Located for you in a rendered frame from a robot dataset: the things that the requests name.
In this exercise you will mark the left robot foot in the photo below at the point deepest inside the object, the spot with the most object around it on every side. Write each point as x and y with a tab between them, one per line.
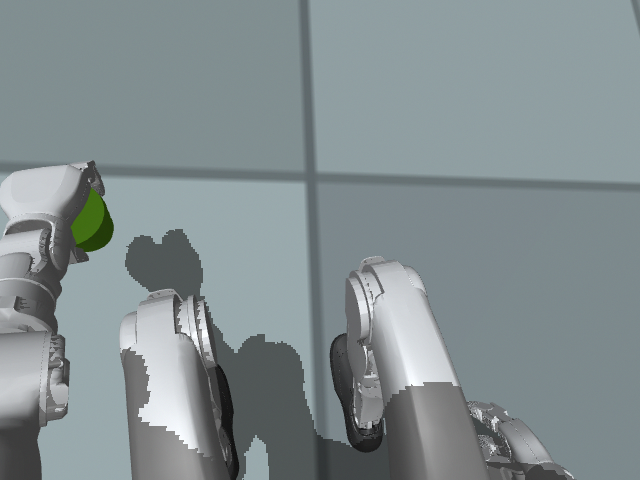
232	462

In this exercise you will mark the cup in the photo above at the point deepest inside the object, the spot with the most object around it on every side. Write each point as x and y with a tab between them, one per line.
93	228

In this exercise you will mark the left robot hand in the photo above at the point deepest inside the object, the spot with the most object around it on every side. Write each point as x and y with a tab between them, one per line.
61	191

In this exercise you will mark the right robot arm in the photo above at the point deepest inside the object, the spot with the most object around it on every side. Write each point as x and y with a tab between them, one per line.
548	471

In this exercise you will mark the right robot foot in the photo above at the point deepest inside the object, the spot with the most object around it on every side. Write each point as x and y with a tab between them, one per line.
361	439

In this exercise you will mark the right robot hand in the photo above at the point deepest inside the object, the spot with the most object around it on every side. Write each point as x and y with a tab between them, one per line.
518	450

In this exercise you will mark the left robot arm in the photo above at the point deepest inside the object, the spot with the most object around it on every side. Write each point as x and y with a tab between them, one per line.
34	373

